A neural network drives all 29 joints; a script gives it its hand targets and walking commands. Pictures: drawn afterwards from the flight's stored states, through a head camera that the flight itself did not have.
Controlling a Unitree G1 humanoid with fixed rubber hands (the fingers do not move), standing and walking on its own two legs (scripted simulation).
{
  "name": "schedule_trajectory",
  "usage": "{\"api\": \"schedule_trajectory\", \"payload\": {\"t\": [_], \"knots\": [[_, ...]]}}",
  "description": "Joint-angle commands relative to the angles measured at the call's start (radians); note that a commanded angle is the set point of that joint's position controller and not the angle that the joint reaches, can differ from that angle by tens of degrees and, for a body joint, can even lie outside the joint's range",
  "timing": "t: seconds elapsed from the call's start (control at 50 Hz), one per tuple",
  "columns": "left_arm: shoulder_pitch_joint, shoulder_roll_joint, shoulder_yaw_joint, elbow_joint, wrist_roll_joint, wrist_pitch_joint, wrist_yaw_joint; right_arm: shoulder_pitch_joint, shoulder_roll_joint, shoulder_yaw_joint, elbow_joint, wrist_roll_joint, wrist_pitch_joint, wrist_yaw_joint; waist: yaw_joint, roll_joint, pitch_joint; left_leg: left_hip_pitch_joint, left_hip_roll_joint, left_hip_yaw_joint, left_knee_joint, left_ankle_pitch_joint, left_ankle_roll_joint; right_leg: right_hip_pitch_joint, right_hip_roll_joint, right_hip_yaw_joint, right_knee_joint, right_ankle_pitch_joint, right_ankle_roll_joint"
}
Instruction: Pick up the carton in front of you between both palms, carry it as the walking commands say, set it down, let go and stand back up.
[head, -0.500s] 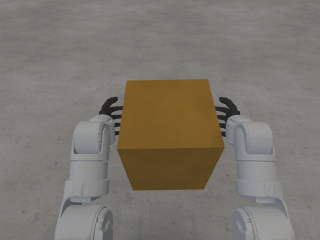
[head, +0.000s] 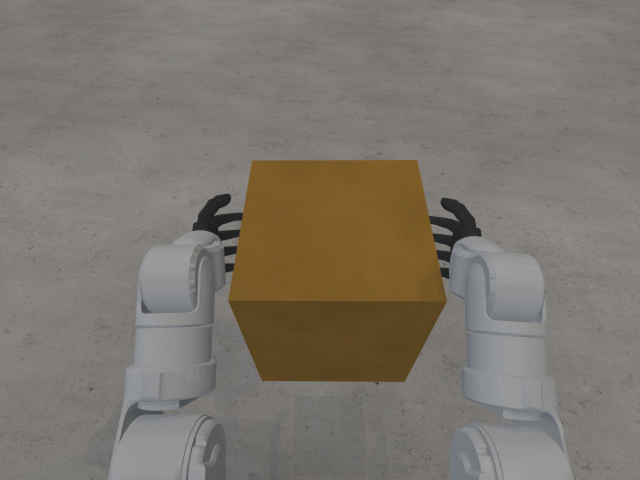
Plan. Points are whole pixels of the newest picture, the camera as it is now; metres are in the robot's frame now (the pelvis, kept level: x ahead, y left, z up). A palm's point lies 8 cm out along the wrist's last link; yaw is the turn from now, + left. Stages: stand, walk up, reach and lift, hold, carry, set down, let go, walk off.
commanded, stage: carry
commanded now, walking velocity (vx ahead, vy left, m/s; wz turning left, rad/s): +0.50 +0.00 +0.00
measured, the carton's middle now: (333, 278) +0.37 +0.00 +0.03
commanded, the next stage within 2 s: none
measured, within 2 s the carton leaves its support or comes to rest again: neither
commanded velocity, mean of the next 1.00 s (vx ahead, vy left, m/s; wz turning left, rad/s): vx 0.19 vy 0.00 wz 0.00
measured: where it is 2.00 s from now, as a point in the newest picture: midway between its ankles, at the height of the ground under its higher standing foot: (328, 411)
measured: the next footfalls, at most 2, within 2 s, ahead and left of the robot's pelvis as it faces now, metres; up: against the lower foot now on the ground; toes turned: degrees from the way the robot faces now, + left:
right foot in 0.42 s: +0.42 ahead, -0.12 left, +0.00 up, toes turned -6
left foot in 0.78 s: +0.54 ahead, +0.10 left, +0.00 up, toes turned -18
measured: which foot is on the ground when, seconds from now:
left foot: down 0.00-0.44, up 0.46-0.76, down 0.78-1.00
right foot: down 0.00-0.00, up 0.02-0.40, down 0.42-1.00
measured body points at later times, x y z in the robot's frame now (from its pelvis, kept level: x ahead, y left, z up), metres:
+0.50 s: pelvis +0.30 -0.03 +0.00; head +0.28 -0.04 +0.45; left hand +0.58 +0.12 +0.09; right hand +0.58 -0.18 +0.08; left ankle +0.14 +0.08 -0.66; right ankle +0.38 -0.11 -0.72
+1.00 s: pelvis +0.47 -0.01 +0.01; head +0.43 +0.00 +0.46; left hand +0.74 +0.14 +0.08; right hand +0.74 -0.16 +0.09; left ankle +0.50 +0.09 -0.72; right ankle +0.38 -0.12 -0.72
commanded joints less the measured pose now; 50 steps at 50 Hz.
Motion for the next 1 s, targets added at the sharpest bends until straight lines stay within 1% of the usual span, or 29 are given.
{"api": "schedule_trajectory", "payload": {"t": [0.0, 0.02, 0.04, 0.06, 0.1, 0.16, 0.24, 0.3, 0.34, 0.36, 0.38, 0.4, 0.42, 0.44, 0.46, 0.48, 0.5, 0.52, 0.54, 0.6, 0.66, 0.72, 0.74, 0.76, 0.78, 0.8, 0.86, 0.92, 0.98], "knots": [[-0.602, -1.097, -0.684, -0.09, -0.443, 0.008, -0.274, -0.514, 1.052, 0.65, -0.025, 0.397, -0.005, 0.255, -0.041, 0.312, -0.567, 0.911, 0.412, -0.653, -0.076, 0.27, 0.239, -0.531, 0.076, 0.049, 0.531, -0.079, 0.035], [-0.592, -1.129, -0.693, -0.097, -0.447, 0.003, -0.277, -0.494, 1.072, 0.655, -0.059, 0.395, -0.005, 0.26, -0.037, 0.259, -0.52, 0.89, 0.398, -0.582, -0.085, 0.252, 0.22, -0.603, 0.03, 0.088, 0.584, -0.087, 0.018], [-0.576, -1.148, -0.694, -0.118, -0.447, -0.005, -0.28, -0.485, 1.107, 0.665, -0.103, 0.4, -0.007, 0.265, -0.037, 0.157, -0.484, 0.831, 0.372, -0.516, -0.104, 0.247, 0.176, -0.606, -0.012, 0.103, 0.537, -0.039, 0.013], [-0.556, -1.168, -0.702, -0.147, -0.447, -0.012, -0.279, -0.489, 1.132, 0.679, -0.159, 0.41, -0.011, 0.27, -0.034, 0.104, -0.435, 0.75, 0.355, -0.446, -0.137, 0.245, 0.137, -0.579, -0.043, 0.104, 0.457, 0.025, 0.017], [-0.498, -1.19, -0.725, -0.221, -0.433, -0.027, -0.269, -0.475, 1.155, 0.714, -0.262, 0.426, -0.017, 0.277, -0.032, 0.124, -0.408, 0.662, 0.318, -0.334, -0.186, 0.229, 0.098, -0.494, -0.042, 0.074, 0.308, 0.082, 0.034], [-0.365, -1.177, -0.768, -0.335, -0.403, -0.05, -0.247, -0.373, 1.139, 0.759, -0.388, 0.434, -0.025, 0.288, -0.029, 0.164, -0.415, 0.666, 0.278, -0.234, -0.193, 0.259, 0.097, -0.466, -0.023, 0.023, 0.182, 0.139, 0.055], [-0.21, -1.096, -0.818, -0.467, -0.369, -0.049, -0.231, -0.161, 1.102, 0.785, -0.42, 0.431, -0.026, 0.309, -0.031, 0.189, -0.351, 0.642, 0.245, -0.151, -0.213, 0.308, 0.078, -0.429, -0.017, -0.036, 0.005, 0.297, 0.05], [-0.123, -1.06, -0.823, -0.462, -0.385, -0.025, -0.249, -0.073, 1.036, 0.784, -0.414, 0.416, -0.01, 0.31, -0.035, 0.197, -0.297, 0.635, 0.226, -0.101, -0.19, 0.376, 0.061, -0.374, 0.001, -0.063, -0.121, 0.385, 0.027], [-0.093, -1.028, -0.815, -0.441, -0.389, -0.008, -0.264, -0.044, 1.008, 0.787, -0.397, 0.403, 0.001, 0.31, -0.032, 0.194, -0.281, 0.617, 0.219, -0.069, -0.131, 0.439, 0.035, -0.28, 0.018, -0.089, -0.199, 0.427, 0.007], [-0.078, -1.017, -0.81, -0.421, -0.388, -0.002, -0.271, -0.043, 0.996, 0.788, -0.387, 0.398, 0.006, 0.31, -0.019, 0.173, -0.292, 0.573, 0.204, -0.03, -0.046, 0.46, 0.014, -0.165, 0.041, -0.127, -0.257, 0.451, -0.004], [-0.069, -1.009, -0.804, -0.397, -0.387, 0.004, -0.277, -0.033, 0.982, 0.789, -0.376, 0.394, 0.011, 0.309, -0.01, 0.132, -0.328, 0.471, 0.171, 0.016, 0.081, 0.421, -0.013, 0.022, 0.057, -0.157, -0.261, 0.406, -0.015], [-0.045, -0.999, -0.792, -0.369, -0.382, 0.008, -0.283, -0.044, 0.963, 0.784, -0.367, 0.391, 0.016, 0.309, 0.013, 0.07, -0.374, 0.31, 0.146, 0.03, 0.254, 0.194, -0.052, 0.223, -0.057, -0.023, -0.245, 0.404, -0.035], [-0.04, -0.97, -0.77, -0.332, -0.367, 0.009, -0.286, -0.066, 0.962, 0.796, -0.365, 0.396, 0.028, 0.309, 0.017, -0.139, -0.439, 0.054, 0.047, 0.019, 0.527, -0.111, -0.094, 0.415, -0.323, 0.39, -0.271, 0.506, -0.156], [-0.027, -0.987, -0.764, -0.295, -0.367, 0.003, -0.29, -0.075, 0.958, 0.799, -0.355, 0.401, 0.032, 0.311, 0.017, -0.262, -0.405, -0.176, -0.03, -0.051, 0.688, -0.473, -0.094, 0.485, -0.397, 0.547, -0.317, 0.679, -0.249], [-0.032, -1.008, -0.766, -0.302, -0.378, -0.003, -0.294, -0.076, 0.981, 0.805, -0.331, 0.402, 0.026, 0.314, 0.012, -0.211, -0.383, -0.21, 0.02, -0.124, 0.775, -0.505, -0.074, 0.434, -0.39, 0.466, -0.303, 0.812, -0.248], [-0.047, -1.04, -0.771, -0.303, -0.384, -0.011, -0.298, -0.089, 1.008, 0.807, -0.325, 0.405, 0.015, 0.317, 0.01, -0.136, -0.375, -0.19, 0.056, -0.145, 0.754, -0.487, -0.062, 0.365, -0.361, 0.374, -0.301, 0.876, -0.221], [-0.075, -1.069, -0.783, -0.32, -0.39, -0.021, -0.302, -0.1, 1.037, 0.812, -0.326, 0.406, 0.004, 0.319, 0.005, -0.054, -0.352, -0.157, 0.092, -0.156, 0.669, -0.433, -0.062, 0.283, -0.339, 0.297, -0.324, 0.836, -0.178], [-0.107, -1.088, -0.788, -0.337, -0.401, -0.029, -0.305, -0.111, 1.071, 0.817, -0.326, 0.412, -0.005, 0.32, 0.001, -0.036, -0.335, -0.094, 0.111, -0.149, 0.531, -0.39, -0.068, 0.202, -0.306, 0.215, -0.358, 0.767, -0.134], [-0.14, -1.098, -0.796, -0.358, -0.413, -0.036, -0.307, -0.129, 1.092, 0.822, -0.337, 0.416, -0.014, 0.317, -0.002, -0.059, -0.335, -0.027, 0.09, -0.113, 0.438, -0.365, -0.077, 0.151, -0.278, 0.149, -0.37, 0.753, -0.111], [-0.161, -1.096, -0.812, -0.404, -0.44, -0.045, -0.312, -0.116, 1.105, 0.832, -0.362, 0.412, -0.032, 0.3, -0.005, -0.099, -0.362, 0.103, 0.059, -0.067, 0.24, -0.302, -0.082, 0.093, -0.247, 0.047, -0.362, 0.719, -0.122], [-0.137, -1.067, -0.812, -0.429, -0.438, -0.041, -0.31, -0.117, 1.072, 0.834, -0.402, 0.409, -0.03, 0.286, 0.001, -0.127, -0.366, 0.159, 0.054, -0.027, 0.129, -0.136, -0.079, 0.079, -0.233, 0.006, -0.331, 0.674, -0.108], [-0.094, -1.03, -0.802, -0.406, -0.414, -0.022, -0.305, -0.068, 1.036, 0.814, -0.381, 0.395, -0.008, 0.288, -0.005, -0.085, -0.323, 0.261, 0.061, 0.006, -0.07, 0.081, -0.08, 0.032, -0.179, -0.022, -0.244, 0.57, -0.057], [-0.083, -1.014, -0.797, -0.387, -0.401, -0.015, -0.304, -0.059, 1.02, 0.807, -0.368, 0.392, 0.002, 0.292, -0.007, -0.06, -0.316, 0.315, 0.1, -0.011, -0.104, 0.125, -0.079, 0.007, -0.17, -0.023, -0.204, 0.55, -0.033], [-0.066, -0.997, -0.788, -0.358, -0.386, -0.01, -0.302, -0.052, 0.999, 0.797, -0.351, 0.391, 0.013, 0.296, -0.005, -0.023, -0.333, 0.395, 0.186, -0.076, -0.079, 0.272, -0.07, -0.048, -0.158, -0.021, -0.157, 0.471, -0.008], [-0.076, -0.993, -0.796, -0.352, -0.384, 0.001, -0.3, -0.056, 0.987, 0.786, -0.317, 0.382, 0.016, 0.303, 0.002, 0.053, -0.359, 0.43, 0.25, -0.133, 0.008, 0.466, -0.022, -0.077, -0.117, -0.008, -0.155, 0.396, 0.027], [-0.087, -0.984, -0.797, -0.35, -0.387, 0.012, -0.3, -0.034, 0.995, 0.773, -0.272, 0.378, 0.015, 0.308, -0.002, 0.129, -0.36, 0.391, 0.26, -0.161, -0.002, 0.415, 0.001, -0.042, -0.109, -0.004, -0.171, 0.291, 0.04], [-0.14, -1.004, -0.809, -0.322, -0.396, 0.014, -0.305, -0.035, 1.026, 0.753, -0.22, 0.376, 0.006, 0.315, -0.006, 0.105, -0.305, 0.338, 0.222, -0.127, 0.01, 0.459, -0.004, -0.015, -0.123, 0.005, -0.15, 0.393, 0.046], [-0.178, -1.03, -0.815, -0.336, -0.415, 0.006, -0.306, -0.075, 1.052, 0.759, -0.243, 0.388, -0.001, 0.311, -0.007, 0.079, -0.35, 0.37, 0.199, -0.102, 0.065, 0.518, -0.005, -0.002, -0.124, 0.007, -0.132, 0.51, 0.049], [-0.178, -1.047, -0.81, -0.347, -0.422, -0.001, -0.302, -0.099, 1.066, 0.773, -0.277, 0.398, -0.006, 0.304, -0.008, 0.052, -0.385, 0.384, 0.194, -0.095, 0.101, 0.547, 0.003, 0.007, -0.117, 0.006, -0.113, 0.557, 0.05]]}}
